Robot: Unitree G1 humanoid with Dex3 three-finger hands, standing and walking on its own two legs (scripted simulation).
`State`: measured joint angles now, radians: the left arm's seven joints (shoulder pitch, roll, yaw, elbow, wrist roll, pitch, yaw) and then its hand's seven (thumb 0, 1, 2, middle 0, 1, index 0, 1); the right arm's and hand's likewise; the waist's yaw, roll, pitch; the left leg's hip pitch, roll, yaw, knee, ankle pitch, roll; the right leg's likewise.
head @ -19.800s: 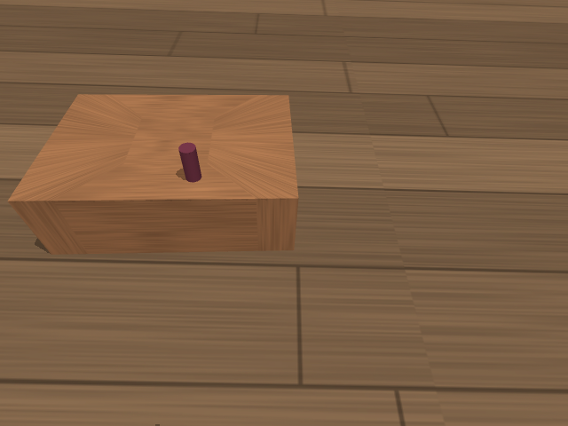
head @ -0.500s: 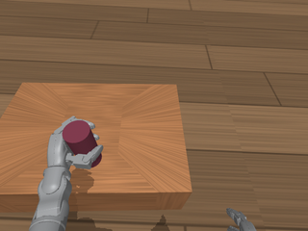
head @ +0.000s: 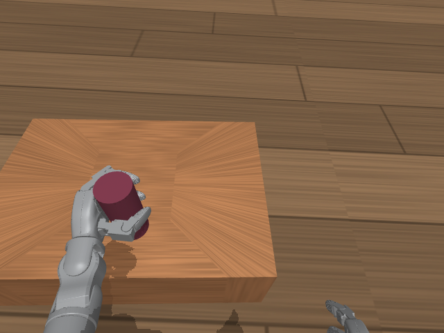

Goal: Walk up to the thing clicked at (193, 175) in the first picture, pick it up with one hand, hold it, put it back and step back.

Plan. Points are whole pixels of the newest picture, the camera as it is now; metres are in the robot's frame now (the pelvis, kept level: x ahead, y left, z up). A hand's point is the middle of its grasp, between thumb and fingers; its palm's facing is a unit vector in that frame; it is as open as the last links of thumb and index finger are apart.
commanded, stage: hold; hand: left
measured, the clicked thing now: (124, 208) +0.33 +0.17 +0.04
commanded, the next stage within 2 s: crouch in 0.28 s
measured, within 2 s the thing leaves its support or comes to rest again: neither
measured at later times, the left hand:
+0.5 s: hand (126, 207) +0.33 +0.17 +0.05, palm faces +0.09 -1.00 +0.01, open 8.4 cm
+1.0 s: hand (138, 217) +0.39 +0.18 -0.10, palm faces +0.08 -1.00 +0.00, open 8.4 cm
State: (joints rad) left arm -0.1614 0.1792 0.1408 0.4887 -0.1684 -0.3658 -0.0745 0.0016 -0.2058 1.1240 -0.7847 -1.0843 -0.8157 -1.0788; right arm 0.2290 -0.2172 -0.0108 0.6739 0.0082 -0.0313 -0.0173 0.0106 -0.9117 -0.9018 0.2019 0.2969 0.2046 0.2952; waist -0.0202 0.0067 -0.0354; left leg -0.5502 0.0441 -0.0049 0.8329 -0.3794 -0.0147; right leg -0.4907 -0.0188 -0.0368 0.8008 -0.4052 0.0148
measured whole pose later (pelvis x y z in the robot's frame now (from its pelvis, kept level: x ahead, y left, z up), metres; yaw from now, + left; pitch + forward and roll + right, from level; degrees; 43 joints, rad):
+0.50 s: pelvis +0.00 +0.00 +0.00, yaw +0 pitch +5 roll -1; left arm -0.16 0.18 0.14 0.49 -0.17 -0.37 -0.07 0.00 -0.21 1.12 -0.78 -1.08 -0.82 -1.08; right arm 0.23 -0.22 -0.01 0.67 0.01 -0.04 -0.02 0.01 -0.90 -0.90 0.20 0.30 0.20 0.30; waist -0.02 0.01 -0.04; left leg -0.55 0.04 0.00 0.83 -0.37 -0.01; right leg -0.49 -0.02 -0.04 0.80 -0.40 0.02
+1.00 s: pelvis -0.03 +0.00 -0.11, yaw -1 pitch +24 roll -3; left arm -0.54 0.30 0.30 0.96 -0.14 -0.64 -0.15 0.00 -0.20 1.12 -0.79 -1.08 -0.82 -1.07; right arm 0.24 -0.25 -0.01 0.69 -0.05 -0.04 0.03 0.01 -0.89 -0.90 0.20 0.30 0.20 0.30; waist -0.09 0.00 -0.16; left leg -1.28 0.06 -0.04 1.40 -0.55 -0.02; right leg -1.21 -0.01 -0.05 1.37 -0.59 0.01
